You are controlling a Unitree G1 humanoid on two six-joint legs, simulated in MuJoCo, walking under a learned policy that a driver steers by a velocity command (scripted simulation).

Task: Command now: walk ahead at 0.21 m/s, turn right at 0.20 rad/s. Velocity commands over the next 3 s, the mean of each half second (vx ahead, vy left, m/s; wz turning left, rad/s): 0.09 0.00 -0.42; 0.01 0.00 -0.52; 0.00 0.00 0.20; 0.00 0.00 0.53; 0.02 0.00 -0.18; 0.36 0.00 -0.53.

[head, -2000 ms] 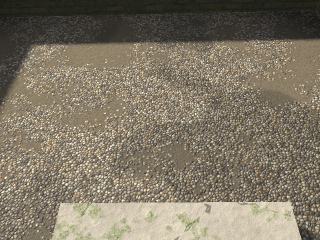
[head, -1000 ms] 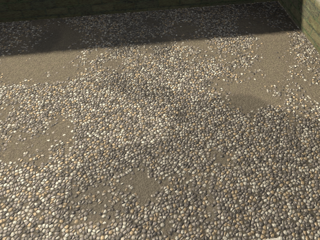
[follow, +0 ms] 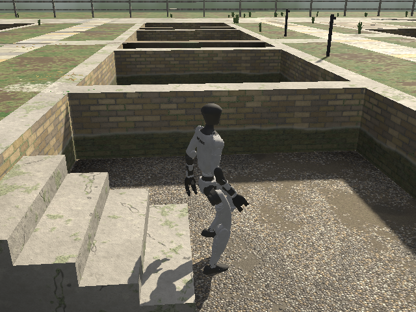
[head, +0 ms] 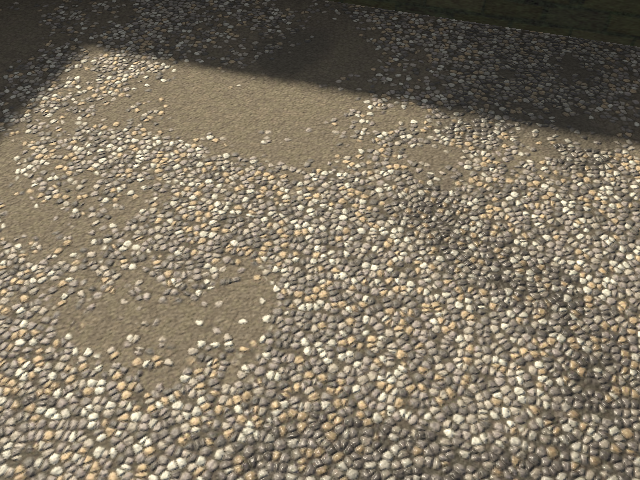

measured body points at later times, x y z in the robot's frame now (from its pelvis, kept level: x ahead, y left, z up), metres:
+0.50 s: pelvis +0.12 +0.02 +0.00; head +0.14 +0.01 +0.45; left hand +0.34 +0.25 -0.10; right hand +0.19 -0.28 -0.11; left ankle +0.23 +0.12 -0.73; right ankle +0.12 -0.11 -0.69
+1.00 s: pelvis +0.13 -0.01 +0.00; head +0.16 -0.03 +0.44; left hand +0.42 +0.14 -0.09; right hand +0.17 -0.33 -0.10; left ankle +0.23 +0.11 -0.72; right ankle +0.09 -0.10 -0.73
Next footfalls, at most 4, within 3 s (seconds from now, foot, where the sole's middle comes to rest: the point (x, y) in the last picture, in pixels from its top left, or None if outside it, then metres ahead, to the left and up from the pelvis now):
0.16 left None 0.27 0.11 -0.77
0.58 right None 0.13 -0.11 -0.77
1.02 left None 0.25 0.08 -0.77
1.72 left None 0.26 0.13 -0.77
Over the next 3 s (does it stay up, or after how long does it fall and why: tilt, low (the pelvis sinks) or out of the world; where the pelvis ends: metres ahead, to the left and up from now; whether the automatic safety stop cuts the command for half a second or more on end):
stays up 0.41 -0.07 -0.01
